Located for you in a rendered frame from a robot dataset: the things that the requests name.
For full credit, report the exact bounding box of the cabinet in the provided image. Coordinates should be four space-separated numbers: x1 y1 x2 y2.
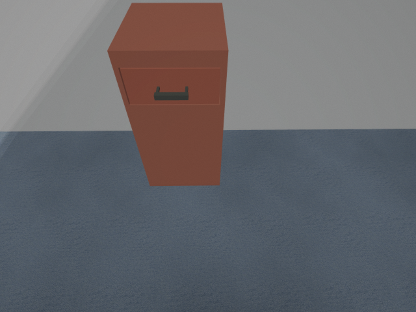
107 3 228 186

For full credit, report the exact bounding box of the handle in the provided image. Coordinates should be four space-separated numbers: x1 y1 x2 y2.
154 86 189 100

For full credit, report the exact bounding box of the drawer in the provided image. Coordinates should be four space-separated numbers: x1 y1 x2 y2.
120 68 220 105

